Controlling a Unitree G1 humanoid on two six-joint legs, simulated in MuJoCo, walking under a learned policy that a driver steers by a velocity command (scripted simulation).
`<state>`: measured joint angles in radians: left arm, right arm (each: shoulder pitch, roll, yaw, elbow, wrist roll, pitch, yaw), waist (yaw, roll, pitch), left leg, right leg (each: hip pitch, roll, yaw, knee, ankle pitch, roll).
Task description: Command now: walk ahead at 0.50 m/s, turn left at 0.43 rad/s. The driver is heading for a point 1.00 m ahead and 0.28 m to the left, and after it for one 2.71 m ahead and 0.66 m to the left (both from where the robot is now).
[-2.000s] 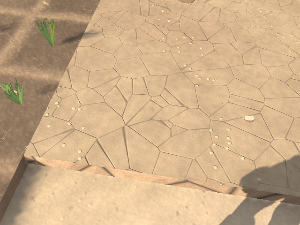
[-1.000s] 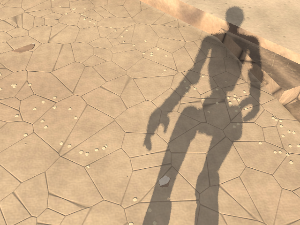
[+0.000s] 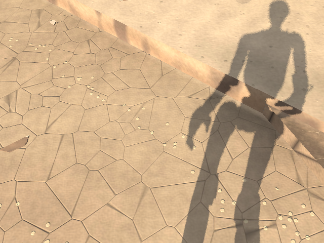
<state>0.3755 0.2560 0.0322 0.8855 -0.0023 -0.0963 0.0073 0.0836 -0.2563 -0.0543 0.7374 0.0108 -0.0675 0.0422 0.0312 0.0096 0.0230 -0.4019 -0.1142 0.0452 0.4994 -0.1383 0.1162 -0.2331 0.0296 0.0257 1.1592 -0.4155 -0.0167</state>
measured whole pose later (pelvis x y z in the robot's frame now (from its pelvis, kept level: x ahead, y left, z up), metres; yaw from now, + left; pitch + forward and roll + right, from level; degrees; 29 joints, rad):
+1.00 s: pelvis +0.47 +0.13 +0.00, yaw +36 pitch +2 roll -1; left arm 0.22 0.31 0.06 0.76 -0.01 -0.10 0.00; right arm 0.19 -0.29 -0.07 0.61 0.01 -0.03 0.03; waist 0.01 -0.01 0.06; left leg -0.41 -0.07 0.00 0.56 -0.19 0.08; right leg -0.42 -0.06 0.02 1.22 -0.42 0.03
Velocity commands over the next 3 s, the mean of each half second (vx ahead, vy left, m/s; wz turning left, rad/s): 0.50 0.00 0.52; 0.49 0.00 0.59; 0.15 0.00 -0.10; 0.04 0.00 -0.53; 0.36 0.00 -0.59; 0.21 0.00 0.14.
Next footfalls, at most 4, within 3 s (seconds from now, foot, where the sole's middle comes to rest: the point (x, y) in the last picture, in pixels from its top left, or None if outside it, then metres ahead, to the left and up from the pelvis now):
0.36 right None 0.39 -0.12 -0.76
0.88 left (120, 230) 0.52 0.25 -0.76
1.36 right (139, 174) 0.77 0.19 -0.76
1.74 left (91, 202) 0.63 0.39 -0.76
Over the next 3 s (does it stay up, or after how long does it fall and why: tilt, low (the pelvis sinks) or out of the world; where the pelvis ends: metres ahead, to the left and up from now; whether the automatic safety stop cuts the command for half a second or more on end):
stays up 0.93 0.23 0.01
